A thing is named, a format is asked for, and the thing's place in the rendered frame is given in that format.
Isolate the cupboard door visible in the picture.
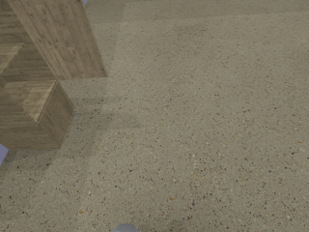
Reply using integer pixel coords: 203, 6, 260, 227
7, 0, 108, 81

